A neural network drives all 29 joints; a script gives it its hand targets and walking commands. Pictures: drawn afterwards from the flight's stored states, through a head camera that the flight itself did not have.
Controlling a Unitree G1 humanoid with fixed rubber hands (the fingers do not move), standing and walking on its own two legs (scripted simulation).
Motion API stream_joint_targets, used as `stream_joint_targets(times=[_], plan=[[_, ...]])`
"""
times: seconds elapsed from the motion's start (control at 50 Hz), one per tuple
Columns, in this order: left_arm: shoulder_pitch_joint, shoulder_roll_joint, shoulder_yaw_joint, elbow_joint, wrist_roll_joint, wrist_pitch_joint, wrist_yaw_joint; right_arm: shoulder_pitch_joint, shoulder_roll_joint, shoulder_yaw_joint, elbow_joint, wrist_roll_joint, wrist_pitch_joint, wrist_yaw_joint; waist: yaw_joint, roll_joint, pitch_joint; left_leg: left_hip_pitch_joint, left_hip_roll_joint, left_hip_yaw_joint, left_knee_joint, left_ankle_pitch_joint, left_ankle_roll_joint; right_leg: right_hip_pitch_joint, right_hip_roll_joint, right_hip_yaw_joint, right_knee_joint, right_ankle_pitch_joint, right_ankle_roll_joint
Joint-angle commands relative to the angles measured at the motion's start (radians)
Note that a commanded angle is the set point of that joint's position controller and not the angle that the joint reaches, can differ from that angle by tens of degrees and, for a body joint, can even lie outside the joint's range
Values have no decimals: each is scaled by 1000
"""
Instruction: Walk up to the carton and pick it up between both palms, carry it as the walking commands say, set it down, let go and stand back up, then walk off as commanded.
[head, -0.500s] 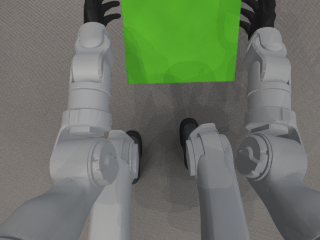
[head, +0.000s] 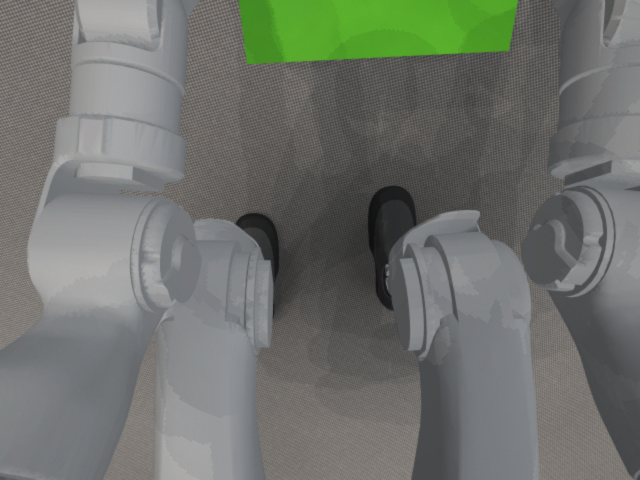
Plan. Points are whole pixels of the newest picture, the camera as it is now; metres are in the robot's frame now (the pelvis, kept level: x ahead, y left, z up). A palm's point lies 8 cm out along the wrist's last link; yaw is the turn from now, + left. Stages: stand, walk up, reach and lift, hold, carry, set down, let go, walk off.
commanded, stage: set down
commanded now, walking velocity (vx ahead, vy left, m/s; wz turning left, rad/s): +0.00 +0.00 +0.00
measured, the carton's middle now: out of the picture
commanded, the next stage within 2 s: none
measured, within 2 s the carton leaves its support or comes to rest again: rests again in 0.62 s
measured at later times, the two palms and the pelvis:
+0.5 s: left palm out of the picture +0.58 +0.11 -0.18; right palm out of the picture +0.56 -0.21 -0.18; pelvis +0.01 +0.00 -0.01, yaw +0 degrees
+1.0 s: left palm out of the picture +0.58 +0.11 -0.18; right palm out of the picture +0.56 -0.21 -0.19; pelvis +0.02 +0.00 -0.01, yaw +0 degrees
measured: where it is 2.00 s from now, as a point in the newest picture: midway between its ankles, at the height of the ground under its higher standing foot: (324, 280)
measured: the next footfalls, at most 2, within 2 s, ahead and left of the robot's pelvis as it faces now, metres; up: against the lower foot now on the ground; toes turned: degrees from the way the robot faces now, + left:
none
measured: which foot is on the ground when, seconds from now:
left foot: down 0.00-1.00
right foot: down 0.00-1.00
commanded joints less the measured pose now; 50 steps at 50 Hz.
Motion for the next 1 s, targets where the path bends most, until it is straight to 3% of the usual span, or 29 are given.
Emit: stream_joint_targets(times=[0.0, 0.04, 0.06, 0.08, 0.1, 0.12, 0.14, 0.2, 0.24, 0.32, 0.36, 0.38, 0.4, 0.42, 0.46, 0.52, 0.54, 0.6, 0.62, 0.66, 0.7, 0.72, 0.74, 0.78, 0.8, 0.84, 0.9, 0.92, 0.98], plan=[[-516, -877, -466, -10, -201, -44, -301, -575, 792, 418, -100, 101, -53, 253, -211, -1, -1602, 469, -34, 54, -107, 269, 20, 657, 30, -60, -15, 300, -17], [-579, -886, -481, -78, -231, -54, -298, -586, 833, 424, -97, 109, -52, 255, -219, -26, -1626, 499, -45, 48, -105, 305, 24, 649, 31, -77, -4, 303, -14], [-548, -875, -491, -19, -216, -44, -304, -501, 806, 363, 23, 68, -41, 257, -240, 24, -1504, 445, -44, 55, -112, 240, 7, 601, 34, -72, -14, 260, -29], [-510, -852, -453, 18, -188, -40, -305, -495, 804, 347, 35, 69, -41, 262, -222, 39, -1469, 455, -30, 61, -126, 244, 9, 590, 31, -78, -21, 253, -19], [-483, -882, -432, 62, -193, -37, -311, -471, 813, 338, 61, 42, -39, 267, -231, -8, -1426, 429, -46, 41, -130, 212, 13, 563, 31, -75, -25, 207, -20], [-484, -849, -416, 16, -174, -44, -309, -522, 830, 363, -10, 67, -46, 267, -183, 7, -1458, 442, -42, 54, -124, 245, 15, 572, 32, -64, -27, 231, -18], [-442, -870, -431, 95, -174, -37, -316, -462, 839, 348, 47, 57, -41, 271, -212, 11, -1366, 406, -37, 41, -133, 186, 20, 546, 31, -57, -35, 199, -27], [-462, -832, -410, 63, -173, -43, -318, -487, 809, 353, 19, 47, -43, 270, -183, 2, -1410, 413, -39, 67, -110, 217, 9, 600, 24, -52, -25, 215, -28], [-467, -868, -436, 39, -193, -53, -317, -502, 821, 369, 19, 60, -47, 272, -207, -10, -1404, 396, -44, 59, -111, 227, 14, 591, 31, -60, -16, 240, -23], [-412, -876, -407, 126, -159, -40, -326, -432, 834, 318, 81, 33, -40, 286, -205, 30, -1247, 362, -44, 52, -121, 189, 22, 476, 41, -52, -29, 185, -28], [-398, -854, -367, 135, -128, -42, -324, -397, 825, 289, 116, 26, -42, 295, -173, 46, -1208, 336, -45, 50, -127, 182, 15, 451, 33, -47, -22, 180, -28], [-397, -853, -347, 156, -128, -38, -331, -394, 820, 291, 137, 0, -33, 295, -201, 7, -1182, 320, -38, 39, -120, 170, 18, 492, 26, -43, -27, 171, -31], [-356, -860, -338, 178, -120, -43, -332, -372, 840, 282, 128, 2, -35, 293, -179, -10, -1163, 290, -43, 49, -121, 140, 24, 478, 35, -34, -32, 150, -34], [-376, -860, -333, 148, -120, -39, -333, -353, 828, 259, 133, -4, -35, 296, -194, 34, -1170, 299, -39, 43, -112, 188, 25, 455, 38, -44, -16, 189, -28], [-417, -851, -356, 82, -133, -54, -331, -350, 877, 267, 147, -3, -35, 298, -173, 22, -1210, 308, -41, 50, -115, 231, 16, 493, 42, -36, -20, 234, -34], [-395, -849, -354, 125, -148, -57, -337, -326, 828, 244, 143, -29, -41, 300, -208, 11, -1177, 285, -50, 32, -106, 218, 20, 467, 37, -36, -6, 230, -35], [-346, -840, -339, 150, -139, -62, -333, -319, 837, 257, 140, -21, -45, 296, -173, 19, -1177, 257, -45, 59, -90, 230, 18, 479, 40, -17, -15, 246, -37], [-272, -837, -324, 181, -91, -52, -330, -276, 853, 235, 165, -18, -43, 304, -166, 33, -1134, 275, -43, 45, -114, 229, 24, 448, 46, -38, -11, 238, -25], [-307, -859, -340, 163, -119, -58, -339, -261, 845, 225, 163, -39, -39, 305, -212, 29, -1149, 256, -44, 47, -104, 212, 19, 481, 41, -22, -25, 244, -39], [-296, -859, -339, 136, -98, -67, -326, -320, 858, 252, 105, 5, -56, 311, -161, 41, -1207, 308, -41, 50, -91, 268, 18, 462, 47, -27, 0, 276, -33], [-283, -856, -328, 187, -86, -59, -324, -233, 871, 209, 209, -52, -37, 315, -197, 17, -1140, 298, -39, 29, -111, 236, 20, 432, 42, -39, -8, 248, -30], [-295, -858, -333, 147, -96, -65, -319, -267, 850, 219, 175, -32, -45, 316, -189, 48, -1155, 328, -39, 14, -103, 258, 22, 394, 39, -37, 15, 240, -35], [-297, -875, -326, 155, -101, -63, -321, -286, 825, 248, 143, -29, -48, 309, -202, 0, -1163, 274, -41, 29, -87, 241, 23, 454, 36, -32, 3, 249, -32], [-231, -906, -295, 239, -82, -41, -325, -302, 804, 224, 160, -43, -50, 312, -185, 42, -1122, 290, -45, 25, -101, 266, 23, 428, 37, -27, -7, 237, -34], [-237, -857, -286, 217, -71, -47, -328, -243, 806, 197, 205, -62, -39, 313, -181, 15, -1082, 255, -45, 33, -110, 206, 22, 414, 39, -25, -21, 199, -36], [-242, -862, -297, 194, -56, -53, -325, -264, 800, 194, 189, -46, -49, 316, -170, 61, -1073, 249, -41, 34, -100, 221, 19, 366, 41, -18, -4, 209, -46], [-275, -818, -285, 185, -69, -56, -318, -231, 810, 190, 207, -69, -34, 318, -185, 24, -1074, 282, -37, 24, -103, 217, 18, 408, 27, -14, -10, 211, -39], [-249, -813, -257, 236, -63, -45, -325, -265, 774, 187, 189, -72, -36, 315, -162, 37, -1057, 241, -46, 45, -101, 190, 19, 404, 32, -18, -10, 187, -36], [-237, -825, -304, 168, -62, -66, -321, -228, 820, 204, 221, -54, -42, 308, -174, 10, -1067, 217, -47, 40, -103, 207, 26, 435, 42, -17, -6, 228, -23]])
